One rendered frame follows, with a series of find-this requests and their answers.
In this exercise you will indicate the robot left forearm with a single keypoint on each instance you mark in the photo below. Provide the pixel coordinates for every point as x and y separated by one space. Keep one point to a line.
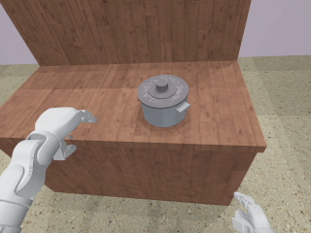
24 178

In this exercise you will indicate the table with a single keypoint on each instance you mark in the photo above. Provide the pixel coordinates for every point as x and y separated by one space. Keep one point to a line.
94 54

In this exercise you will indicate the pot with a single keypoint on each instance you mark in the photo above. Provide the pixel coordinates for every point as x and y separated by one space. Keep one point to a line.
165 117

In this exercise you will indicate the left robot hand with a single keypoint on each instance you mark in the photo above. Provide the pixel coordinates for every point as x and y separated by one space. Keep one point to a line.
61 122

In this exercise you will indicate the right robot hand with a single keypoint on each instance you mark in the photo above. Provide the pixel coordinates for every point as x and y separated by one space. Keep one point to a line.
254 218

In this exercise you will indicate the knob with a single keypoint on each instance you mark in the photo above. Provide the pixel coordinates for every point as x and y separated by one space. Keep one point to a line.
161 84

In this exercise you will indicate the lid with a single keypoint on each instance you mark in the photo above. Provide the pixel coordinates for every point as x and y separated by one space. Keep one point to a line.
174 95

